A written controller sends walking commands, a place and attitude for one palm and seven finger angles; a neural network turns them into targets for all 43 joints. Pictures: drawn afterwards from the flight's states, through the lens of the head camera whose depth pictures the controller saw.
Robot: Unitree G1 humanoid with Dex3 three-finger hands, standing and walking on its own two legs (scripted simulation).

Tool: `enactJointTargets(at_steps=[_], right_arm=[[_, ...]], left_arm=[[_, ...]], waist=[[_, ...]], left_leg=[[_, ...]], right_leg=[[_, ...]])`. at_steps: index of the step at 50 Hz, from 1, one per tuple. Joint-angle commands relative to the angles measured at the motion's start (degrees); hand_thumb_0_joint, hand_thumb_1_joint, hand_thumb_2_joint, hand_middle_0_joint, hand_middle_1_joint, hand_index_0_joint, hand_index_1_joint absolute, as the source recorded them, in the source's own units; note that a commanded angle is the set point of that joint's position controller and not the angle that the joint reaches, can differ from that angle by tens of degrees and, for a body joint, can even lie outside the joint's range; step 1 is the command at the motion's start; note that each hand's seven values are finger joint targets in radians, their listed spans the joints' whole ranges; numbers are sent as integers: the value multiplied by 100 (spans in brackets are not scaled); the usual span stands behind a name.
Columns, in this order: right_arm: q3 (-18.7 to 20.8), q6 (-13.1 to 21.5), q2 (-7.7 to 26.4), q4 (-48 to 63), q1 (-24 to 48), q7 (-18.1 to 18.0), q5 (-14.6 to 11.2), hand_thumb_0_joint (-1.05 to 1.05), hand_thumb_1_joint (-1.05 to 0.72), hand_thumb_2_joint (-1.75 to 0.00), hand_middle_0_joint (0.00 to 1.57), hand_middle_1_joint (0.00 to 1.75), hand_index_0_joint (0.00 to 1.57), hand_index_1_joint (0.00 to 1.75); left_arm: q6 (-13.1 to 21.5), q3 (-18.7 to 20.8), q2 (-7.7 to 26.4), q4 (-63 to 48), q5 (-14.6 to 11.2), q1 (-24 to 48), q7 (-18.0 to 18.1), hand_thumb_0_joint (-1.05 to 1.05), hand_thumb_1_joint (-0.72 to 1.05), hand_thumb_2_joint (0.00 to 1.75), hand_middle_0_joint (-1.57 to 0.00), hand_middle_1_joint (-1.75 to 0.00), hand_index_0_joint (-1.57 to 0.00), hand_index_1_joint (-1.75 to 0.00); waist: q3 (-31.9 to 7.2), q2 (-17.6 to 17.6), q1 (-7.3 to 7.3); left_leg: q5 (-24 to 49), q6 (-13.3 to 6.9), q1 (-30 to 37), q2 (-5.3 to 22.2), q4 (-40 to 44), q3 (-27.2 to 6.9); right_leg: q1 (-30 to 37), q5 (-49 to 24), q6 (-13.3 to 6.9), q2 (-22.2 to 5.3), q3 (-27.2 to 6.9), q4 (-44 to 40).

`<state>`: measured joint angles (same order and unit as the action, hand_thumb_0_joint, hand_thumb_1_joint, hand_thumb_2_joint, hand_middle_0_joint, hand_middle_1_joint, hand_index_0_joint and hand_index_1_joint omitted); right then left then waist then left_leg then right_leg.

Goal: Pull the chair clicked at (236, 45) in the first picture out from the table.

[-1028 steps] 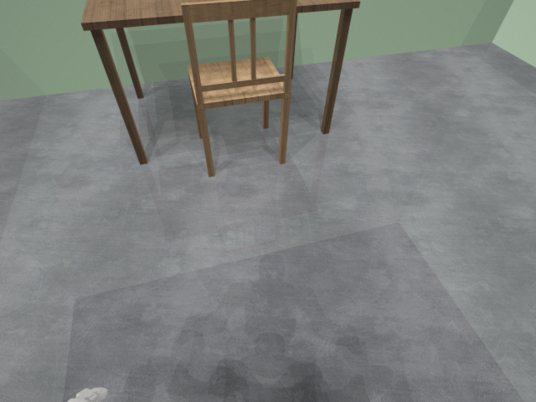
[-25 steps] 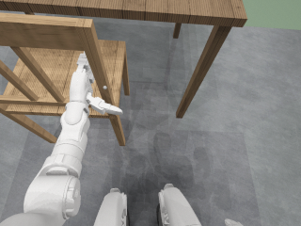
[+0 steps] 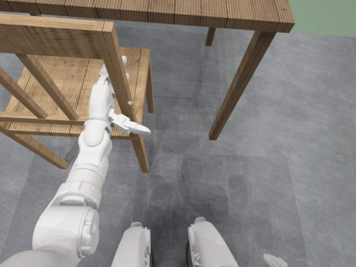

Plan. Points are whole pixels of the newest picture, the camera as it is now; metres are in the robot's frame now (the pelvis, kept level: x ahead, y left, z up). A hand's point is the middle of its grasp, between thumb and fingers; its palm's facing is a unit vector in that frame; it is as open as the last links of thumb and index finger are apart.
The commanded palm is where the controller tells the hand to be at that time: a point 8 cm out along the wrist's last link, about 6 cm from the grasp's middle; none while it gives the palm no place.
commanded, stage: hook a spindle and tug to test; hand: left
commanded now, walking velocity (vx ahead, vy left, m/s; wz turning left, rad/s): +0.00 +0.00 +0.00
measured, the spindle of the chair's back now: (14, 89) +0.53 +0.34 +0.01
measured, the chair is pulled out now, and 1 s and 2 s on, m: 0.00 0.01 0.09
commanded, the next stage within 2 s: step backward, pulling the chair out in 1.20 s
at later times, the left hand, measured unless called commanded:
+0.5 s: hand (128, 102) +0.47 +0.08 +0.03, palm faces -0.11 -0.99 -0.02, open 6.9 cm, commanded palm +0.44 +0.13 +0.03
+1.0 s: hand (128, 108) +0.45 +0.08 +0.03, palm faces -0.11 -0.99 -0.02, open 5.9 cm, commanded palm +0.42 +0.13 +0.03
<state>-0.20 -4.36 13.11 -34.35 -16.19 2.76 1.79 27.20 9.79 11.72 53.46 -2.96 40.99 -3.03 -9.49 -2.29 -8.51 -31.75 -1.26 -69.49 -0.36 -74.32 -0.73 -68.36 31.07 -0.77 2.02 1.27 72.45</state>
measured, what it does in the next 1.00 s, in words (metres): stands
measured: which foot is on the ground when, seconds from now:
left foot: down 0.00-1.00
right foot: down 0.00-1.00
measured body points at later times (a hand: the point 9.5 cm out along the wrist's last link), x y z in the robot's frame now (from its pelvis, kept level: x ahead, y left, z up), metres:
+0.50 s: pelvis +0.00 +0.00 +0.00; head +0.14 +0.01 +0.43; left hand +0.47 +0.14 +0.03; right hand +0.06 -0.26 -0.12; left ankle +0.02 +0.10 -0.62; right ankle +0.02 -0.11 -0.62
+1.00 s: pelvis +0.01 +0.00 +0.01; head +0.15 +0.00 +0.44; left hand +0.45 +0.14 +0.03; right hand +0.08 -0.26 -0.12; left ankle +0.02 +0.10 -0.62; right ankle +0.02 -0.11 -0.62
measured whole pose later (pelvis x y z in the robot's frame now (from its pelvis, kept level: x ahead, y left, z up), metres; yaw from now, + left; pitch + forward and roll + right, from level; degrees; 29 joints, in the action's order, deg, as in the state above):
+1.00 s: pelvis +0.01 +0.00 +0.01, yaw +0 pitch +26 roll -1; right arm 0.5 -5.1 13.0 -33.1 -16.5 3.3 1.1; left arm 25.3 7.1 10.3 44.2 -4.7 32.8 -2.5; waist -10.0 -2.1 -7.1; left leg -32.3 -1.1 -66.6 -0.3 -72.5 -0.5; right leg -65.7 31.6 -1.0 2.2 0.9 71.0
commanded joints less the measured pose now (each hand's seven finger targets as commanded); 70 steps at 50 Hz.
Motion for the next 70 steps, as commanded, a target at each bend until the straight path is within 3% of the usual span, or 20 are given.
enactJointTargets(at_steps=[1, 5, 10, 14, 16, 22, 25, 32, 37, 40, 48, 53, 57, 60, 62, 65, 66, 67, 68, 70], right_arm=[[330, 107, 877, 413, -746, -48, 33, 0, -90, -90, 20, 30, 20, 30], [320, 90, 889, 405, -746, -44, 9, 0, -90, -90, 20, 30, 20, 30], [324, 130, 875, 409, -737, -62, 4, 0, -90, -90, 20, 30, 20, 30], [328, 148, 872, 383, -724, -51, 1, 0, -90, -90, 20, 30, 20, 30], [339, 150, 902, 360, -739, -60, 8, 0, -90, -90, 20, 30, 20, 30], [346, 149, 913, 376, -759, -39, 23, 0, -90, -90, 20, 30, 20, 30], [341, 125, 895, 376, -745, -36, 8, 0, -90, -90, 20, 30, 20, 30], [343, 92, 914, 425, -757, -34, 16, 0, -90, -90, 20, 30, 20, 30], [359, 57, 890, 487, -756, 2, 11, 0, -90, -90, 20, 30, 20, 30], [368, 37, 875, 532, -699, 10, -25, 0, -90, -90, 20, 30, 20, 30], [375, 53, 840, 632, -637, 12, -59, 0, -90, -90, 20, 30, 20, 30], [381, 79, 843, 605, -589, -24, -70, 0, -90, -90, 20, 30, 20, 30], [393, 112, 831, 672, -528, -26, -77, 0, -90, -90, 20, 30, 20, 30], [394, 108, 822, 636, -495, -46, -91, 0, -90, -90, 20, 30, 20, 30], [393, 128, 820, 652, -484, -54, -83, 0, -90, -90, 20, 30, 20, 30], [381, 144, 811, 612, -445, -69, -83, 0, -90, -90, 20, 30, 20, 30], [359, -217, 764, 1119, -609, -315, -458, 0, -90, -90, 20, 30, 20, 30], [344, -283, 687, 1257, -681, -506, -504, 0, -90, -90, 20, 30, 20, 30], [276, -370, 692, 1131, -492, -612, -516, 0, -90, -90, 20, 30, 20, 30], [202, -521, 699, 938, -447, -754, -534, 0, -90, -90, 20, 30, 20, 30]], left_arm=[[467, 80, 673, -1402, -63, 2135, 35, 0, -44, 32, -34, -96, -34, -96], [385, 98, 686, -1219, -63, 2035, 23, 0, -22, 42, -41, -118, -41, -118], [424, 95, 669, -1344, -112, 2072, 7, 0, 6, 54, -50, -145, -50, -145], [450, -148, 453, -1351, -93, 2110, -38, 0, 28, 64, -50, -145, -50, -145], [466, -29, 615, -1347, -92, 2207, -34, 0, 40, 68, -50, -145, -50, -145], [488, -112, 540, -1380, -78, 2223, -44, 0, 73, 83, -50, -145, -50, -145], [435, 0, 611, -1215, -85, 2036, -45, 0, 90, 90, -50, -145, -50, -145], [412, -41, 638, -1352, -22, 1847, -36, 0, 90, 90, -50, -145, -50, -145], [350, -233, 420, -1545, -32, 1584, -36, 0, 90, 90, -50, -145, -50, -145], [283, -266, 364, -1616, -57, 1228, -56, 0, 90, 90, -50, -145, -50, -145], [191, -433, 197, -2100, -131, 543, -78, 0, 90, 90, -50, -145, -50, -145], [167, -467, 200, -2179, -145, 509, -72, 0, 90, 90, -50, -145, -50, -145], [175, -586, 112, -2462, -175, 253, -117, 0, 90, 90, -50, -145, -50, -145], [153, -645, 65, -2450, -195, 398, -134, 0, 90, 90, -50, -145, -50, -145], [147, -736, 4, -2494, -176, 468, -134, 0, 90, 90, -50, -145, -50, -145], [145, -726, -12, -2459, -197, 615, -125, 0, 90, 90, -50, -145, -50, -145], [-423, -225, 1570, -3599, 179, 1718, 356, 0, 90, 90, -50, -145, -50, -145], [-711, -385, 1333, -3733, 173, 1844, 556, 0, 90, 90, -50, -145, -50, -145], [-1046, -488, 1084, -3125, 177, 1147, 661, 0, 90, 90, -50, -145, -50, -145], [-1479, -885, 586, -2194, 194, 456, 734, 0, 90, 90, -50, -145, -50, -145]], waist=[[-3095, -195, -123], [-2815, 54, -168], [-2885, -71, -127], [-2852, -150, -188], [-2845, -124, -168], [-2976, -277, -169], [-2885, -76, -136], [-2874, -185, -87], [-2919, -229, -54], [-2862, -8, -34], [-2884, -80, 98], [-2643, 149, 33], [-2810, -141, 128], [-2587, 131, 29], [-2678, -79, 24], [-2656, -18, -8], [-4071, 9, 355], [-3839, -282, 211], [-3357, -281, 242], [-2460, 74, 232]], left_leg=[[2260, 16, 2152, 23, 693, -139], [2025, -2, 1904, 15, 726, -120], [1989, 5, 2000, 9, 750, -106], [2014, 16, 2112, 22, 746, -153], [1948, 13, 2059, 14, 745, -147], [2144, 21, 2281, 28, 735, -194], [2051, 9, 2054, 12, 734, -130], [2166, 18, 2108, 24, 754, -161], [2314, 22, 2254, 30, 765, -148], [2286, 10, 2154, 27, 783, -101], [2566, 29, 2334, 33, 851, -99], [2413, 0, 2143, 14, 823, -91], [2647, 26, 2396, 14, 826, -107], [2537, 13, 2268, 19, 807, -111], [2553, 22, 2383, 16, 795, -138], [2508, 20, 2380, 11, 767, -137], [2298, -77, 3821, 117, 1904, 105], [2392, -116, 4043, 80, 2132, 131], [2459, -99, 3814, 103, 2259, 125], [2410, -96, 3773, 250, 2630, 6]], right_leg=[[1607, -2198, -83, -4, -74, -874], [1629, -2059, -69, 0, -76, -930], [1651, -2004, -82, 3, -94, -965], [1462, -1955, -87, -1, -53, -939], [1506, -1898, -93, -4, -64, -946], [1359, -1944, -114, 5, -31, -885], [1579, -2015, -91, 7, -68, -948], [1501, -2064, -112, 1, -45, -866], [1536, -2181, -119, 3, -34, -881], [1713, -2290, -98, -4, -50, -939], [1859, -2528, -111, -14, -20, -929], [1884, -2513, -88, -28, -47, -960], [1849, -2606, -117, -37, -34, -899], [1852, -2589, -87, -47, -37, -960], [1710, -2502, -102, -47, -22, -909], [1695, -2470, -88, -48, -31, -944], [4165, -2726, -67, -389, -676, -2153], [4454, -3297, -45, -347, -674, -2459], [4496, -3652, -49, -424, -630, -2525], [4295, -3609, 6, -480, -462, -2690]])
